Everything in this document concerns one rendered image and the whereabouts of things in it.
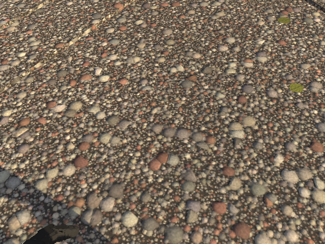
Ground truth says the robot left hand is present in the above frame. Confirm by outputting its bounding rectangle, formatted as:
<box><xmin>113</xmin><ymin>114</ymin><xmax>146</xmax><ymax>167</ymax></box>
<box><xmin>23</xmin><ymin>224</ymin><xmax>79</xmax><ymax>244</ymax></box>

